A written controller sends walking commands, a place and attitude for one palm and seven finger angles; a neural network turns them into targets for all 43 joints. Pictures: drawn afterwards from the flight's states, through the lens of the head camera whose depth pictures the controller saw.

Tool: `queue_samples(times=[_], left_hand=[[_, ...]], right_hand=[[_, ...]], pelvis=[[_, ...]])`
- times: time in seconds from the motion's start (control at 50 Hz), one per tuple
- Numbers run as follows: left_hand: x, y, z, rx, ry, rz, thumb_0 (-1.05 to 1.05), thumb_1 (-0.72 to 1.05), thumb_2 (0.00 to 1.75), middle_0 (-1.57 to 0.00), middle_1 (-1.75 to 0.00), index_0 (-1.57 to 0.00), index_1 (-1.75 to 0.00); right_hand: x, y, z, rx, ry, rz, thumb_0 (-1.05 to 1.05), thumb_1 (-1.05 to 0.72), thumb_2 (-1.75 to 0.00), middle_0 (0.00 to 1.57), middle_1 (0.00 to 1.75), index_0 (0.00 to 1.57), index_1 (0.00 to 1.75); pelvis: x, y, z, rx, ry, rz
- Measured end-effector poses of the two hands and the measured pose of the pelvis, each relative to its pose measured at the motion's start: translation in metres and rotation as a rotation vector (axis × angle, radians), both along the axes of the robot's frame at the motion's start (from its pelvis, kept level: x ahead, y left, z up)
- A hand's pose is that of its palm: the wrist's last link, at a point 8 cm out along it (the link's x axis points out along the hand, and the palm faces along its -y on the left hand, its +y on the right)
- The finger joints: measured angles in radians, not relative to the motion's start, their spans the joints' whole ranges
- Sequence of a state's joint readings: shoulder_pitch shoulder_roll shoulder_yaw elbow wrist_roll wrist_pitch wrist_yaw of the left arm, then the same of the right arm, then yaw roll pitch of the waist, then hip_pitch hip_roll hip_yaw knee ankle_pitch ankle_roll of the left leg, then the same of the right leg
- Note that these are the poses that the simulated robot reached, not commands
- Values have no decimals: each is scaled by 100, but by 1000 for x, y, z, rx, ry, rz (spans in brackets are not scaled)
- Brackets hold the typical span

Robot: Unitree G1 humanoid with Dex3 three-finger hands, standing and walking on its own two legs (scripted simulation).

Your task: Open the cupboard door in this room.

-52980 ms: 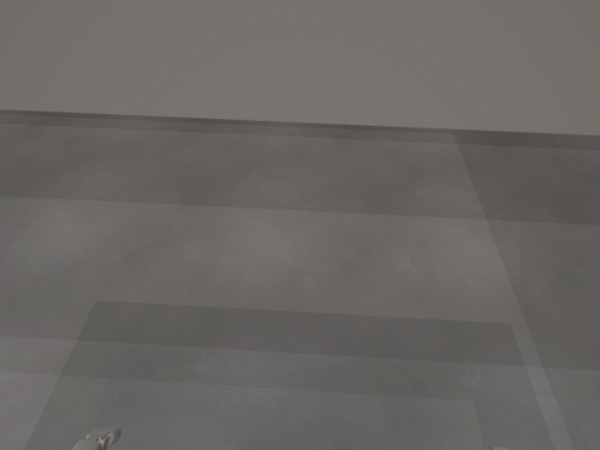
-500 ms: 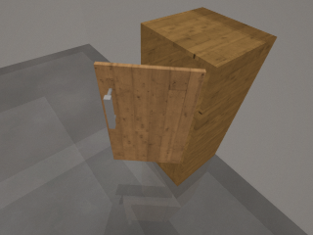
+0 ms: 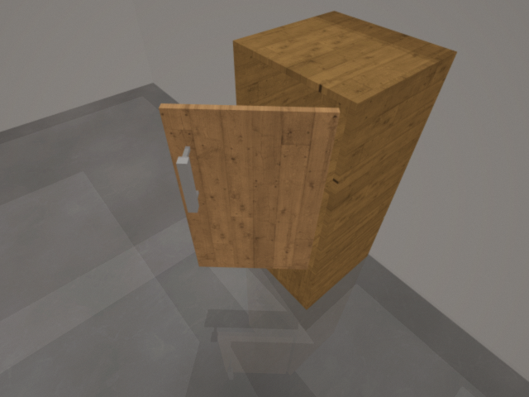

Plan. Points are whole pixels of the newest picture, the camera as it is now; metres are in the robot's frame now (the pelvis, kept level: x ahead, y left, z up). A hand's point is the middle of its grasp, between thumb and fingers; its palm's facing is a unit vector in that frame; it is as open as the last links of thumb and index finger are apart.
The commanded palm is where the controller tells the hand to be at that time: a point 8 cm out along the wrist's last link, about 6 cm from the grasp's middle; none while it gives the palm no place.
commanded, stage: come to a stop and stand still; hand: left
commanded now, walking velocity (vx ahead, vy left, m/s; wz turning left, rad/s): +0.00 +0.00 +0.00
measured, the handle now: (190, 180) +0.57 +0.21 -0.03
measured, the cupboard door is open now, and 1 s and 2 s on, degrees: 48 48 48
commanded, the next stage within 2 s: look again from close up in 0.84 s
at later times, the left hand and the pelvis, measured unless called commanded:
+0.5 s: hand out of the picture -0.07 +0.16 -0.18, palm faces +0.07 -0.99 -0.14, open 7.4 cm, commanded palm none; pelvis -0.04 +0.00 +0.00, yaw +2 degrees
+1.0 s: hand out of the picture -0.09 +0.15 -0.18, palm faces +0.11 -0.99 -0.12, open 7.4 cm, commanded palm none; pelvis -0.07 +0.01 +0.00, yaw +2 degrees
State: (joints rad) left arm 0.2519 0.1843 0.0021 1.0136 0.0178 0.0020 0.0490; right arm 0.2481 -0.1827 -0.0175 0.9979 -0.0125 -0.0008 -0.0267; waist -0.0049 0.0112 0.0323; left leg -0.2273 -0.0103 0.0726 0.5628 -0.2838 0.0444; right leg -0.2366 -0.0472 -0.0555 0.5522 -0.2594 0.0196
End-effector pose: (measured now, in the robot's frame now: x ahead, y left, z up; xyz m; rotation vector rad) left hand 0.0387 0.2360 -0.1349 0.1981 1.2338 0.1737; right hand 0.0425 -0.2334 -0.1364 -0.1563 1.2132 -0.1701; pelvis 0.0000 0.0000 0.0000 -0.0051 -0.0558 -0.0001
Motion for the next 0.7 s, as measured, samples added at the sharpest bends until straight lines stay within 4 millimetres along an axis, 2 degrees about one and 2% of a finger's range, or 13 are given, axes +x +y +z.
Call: queue_samples(times=[0.08, 0.16, 0.38, 0.46, 0.56, 0.7], left_hand=[[-8, -2, 5, -4, -35, -9, 0, 91, 90, -20, -30, -19, -30], [-27, -6, 4, -17, -28, 0, 0, 90, 90, -20, -30, -19, -30], [-93, -21, -10, -84, 101, 52, 0, 90, 90, -20, -30, -20, -30], [-112, -26, -12, -101, 141, 70, 0, 90, 90, -20, -30, -19, -30], [-129, -31, -13, -115, 175, 86, 0, 90, 90, -20, -30, -19, -30], [-141, -35, -14, -123, 182, 101, 0, 90, 90, -20, -30, -19, -30]], right_hand=[[-4, 1, 3, 16, -36, 18, 0, -91, -90, 20, 30, 20, 30], [-18, -1, 4, 18, -28, 26, 0, -91, -90, 20, 30, 20, 30], [-90, 3, 3, 9, 139, 0, 0, -91, -90, 20, 30, 20, 30], [-109, 9, 2, 16, 190, -8, 0, -91, -90, 20, 30, 20, 30], [-117, 17, 1, 29, 210, -12, 0, -91, -90, 20, 30, 20, 30], [-109, 25, -2, 46, 178, -3, 0, -91, -90, 20, 30, 20, 30]], pelvis=[[-13, -2, 1, 4, -1, 2], [-23, -3, 2, 2, 10, 6], [-39, -2, 3, -8, 18, 20], [-43, -1, 3, -9, 16, 26], [-47, 1, 4, -11, 14, 30], [-54, 2, 3, -10, 12, 32]])
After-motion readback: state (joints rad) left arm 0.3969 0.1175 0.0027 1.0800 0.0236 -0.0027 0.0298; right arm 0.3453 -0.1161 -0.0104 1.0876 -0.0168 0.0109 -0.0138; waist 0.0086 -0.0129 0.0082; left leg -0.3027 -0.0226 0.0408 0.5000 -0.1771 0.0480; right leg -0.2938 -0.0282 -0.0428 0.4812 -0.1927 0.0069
